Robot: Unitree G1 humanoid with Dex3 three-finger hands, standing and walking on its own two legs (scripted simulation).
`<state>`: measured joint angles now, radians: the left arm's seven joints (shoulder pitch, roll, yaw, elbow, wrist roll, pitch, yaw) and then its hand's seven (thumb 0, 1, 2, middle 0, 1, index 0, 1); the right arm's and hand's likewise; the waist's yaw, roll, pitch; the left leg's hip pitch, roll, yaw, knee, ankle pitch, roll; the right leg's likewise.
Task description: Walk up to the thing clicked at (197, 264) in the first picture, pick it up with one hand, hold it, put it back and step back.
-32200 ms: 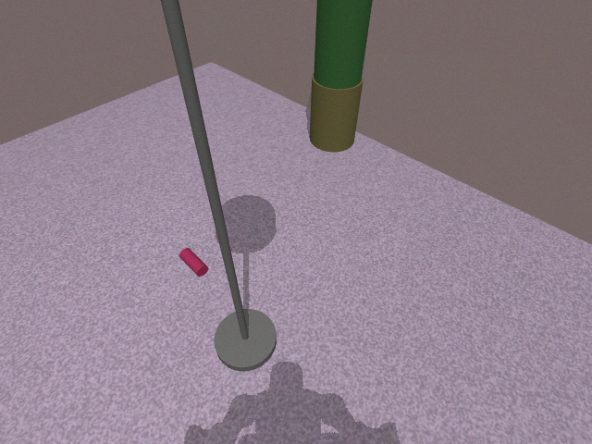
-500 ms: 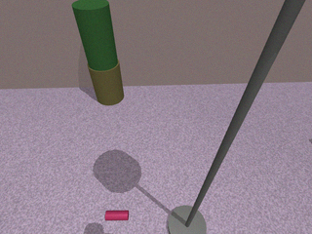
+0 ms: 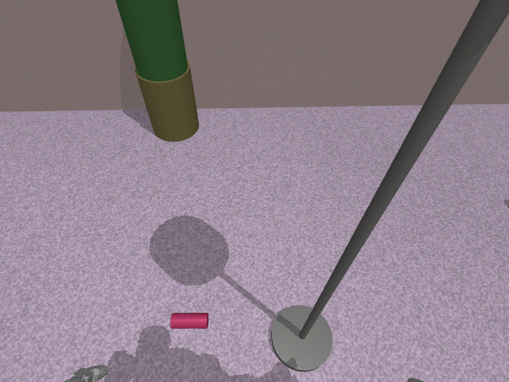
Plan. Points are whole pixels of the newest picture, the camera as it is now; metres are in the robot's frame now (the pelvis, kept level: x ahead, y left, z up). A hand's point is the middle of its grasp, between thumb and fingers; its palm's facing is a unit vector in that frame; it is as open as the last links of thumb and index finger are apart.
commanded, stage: rise first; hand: left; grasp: from above
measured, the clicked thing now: (190, 320) +0.43 +0.23 -0.74
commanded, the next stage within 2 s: none
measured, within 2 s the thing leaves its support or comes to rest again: neither
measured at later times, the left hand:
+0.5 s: hand out of the picture +0.15 +0.26 -0.22, palm faces -0.14 -0.89 -0.43, open 13.5 cm
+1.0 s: hand out of the picture +0.14 +0.27 -0.27, palm faces -0.27 -0.81 -0.52, open 14.2 cm
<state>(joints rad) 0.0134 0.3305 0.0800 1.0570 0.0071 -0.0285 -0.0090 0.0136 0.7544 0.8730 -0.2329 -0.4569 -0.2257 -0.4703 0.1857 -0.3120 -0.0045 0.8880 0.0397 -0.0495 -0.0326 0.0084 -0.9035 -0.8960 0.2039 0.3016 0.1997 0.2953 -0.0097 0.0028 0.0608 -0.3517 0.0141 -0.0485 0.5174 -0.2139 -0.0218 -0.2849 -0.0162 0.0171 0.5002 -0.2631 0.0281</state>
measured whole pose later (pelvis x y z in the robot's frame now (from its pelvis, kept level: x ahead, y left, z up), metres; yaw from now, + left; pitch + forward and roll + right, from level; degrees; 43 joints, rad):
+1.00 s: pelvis -0.01 +0.01 -0.14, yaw -2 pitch +25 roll -3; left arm 0.31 0.35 0.13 0.30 0.33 0.19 -0.01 0.00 -0.56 0.97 -0.15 -0.98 -0.13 -1.00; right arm 0.14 -0.24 -0.04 0.52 0.00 -0.13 0.03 0.01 -0.94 -0.91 0.21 0.30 0.20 0.30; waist -0.01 0.02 -0.16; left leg -1.26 0.02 -0.09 1.42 -0.59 -0.02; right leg -1.17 0.02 0.00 1.38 -0.65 0.04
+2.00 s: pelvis -0.08 +0.01 -0.42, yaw -8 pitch +31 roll -8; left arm -0.66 0.72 0.16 1.19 1.20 -0.36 0.32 0.00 -0.32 0.86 -0.28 -0.76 -0.26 -0.78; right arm 0.07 -0.27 -0.02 0.77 -0.11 -0.01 0.11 0.01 -0.90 -0.89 0.21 0.30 0.20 0.29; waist -0.08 -0.02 -0.07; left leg -2.26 -0.02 -0.18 2.32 -0.62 -0.05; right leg -2.13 0.08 -0.03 2.28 -0.71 0.06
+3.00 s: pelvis -0.07 +0.00 -0.45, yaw -10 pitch +32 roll -8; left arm -0.86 0.76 0.06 1.45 1.32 -0.36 0.48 0.00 -0.25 0.76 -0.28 -0.85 -0.31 -0.83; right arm 0.05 -0.25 0.04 0.80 -0.19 -0.03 0.13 0.00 -0.91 -0.89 0.21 0.30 0.20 0.29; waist -0.17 -0.06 -0.04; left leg -2.34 -0.01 -0.22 2.44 -0.67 -0.08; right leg -2.24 0.10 -0.06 2.39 -0.74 0.06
